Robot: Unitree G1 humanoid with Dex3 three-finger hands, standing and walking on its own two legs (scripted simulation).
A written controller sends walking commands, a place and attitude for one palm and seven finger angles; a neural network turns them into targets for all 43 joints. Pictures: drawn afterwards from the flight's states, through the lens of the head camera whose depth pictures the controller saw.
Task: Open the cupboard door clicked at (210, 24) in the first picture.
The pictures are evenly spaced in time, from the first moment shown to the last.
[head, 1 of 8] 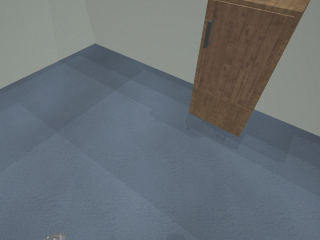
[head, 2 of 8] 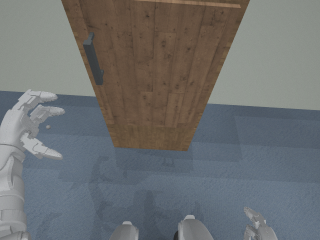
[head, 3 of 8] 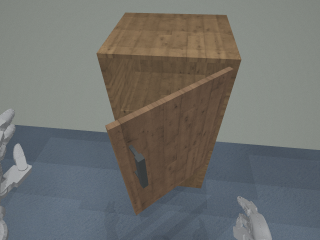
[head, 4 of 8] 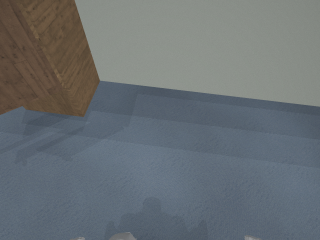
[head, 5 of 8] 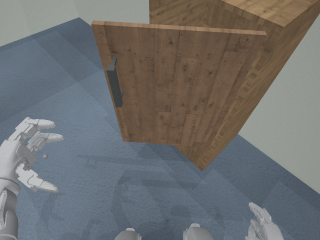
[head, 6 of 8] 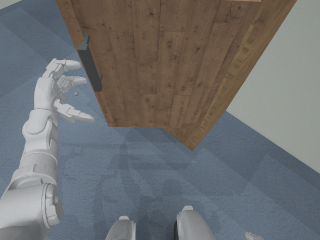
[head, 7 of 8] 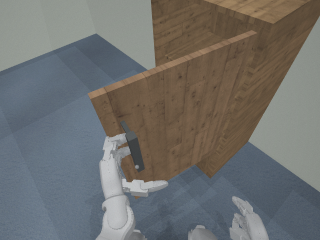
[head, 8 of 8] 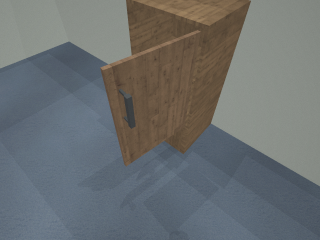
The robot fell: no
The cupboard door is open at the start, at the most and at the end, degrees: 0 83 80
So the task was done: yes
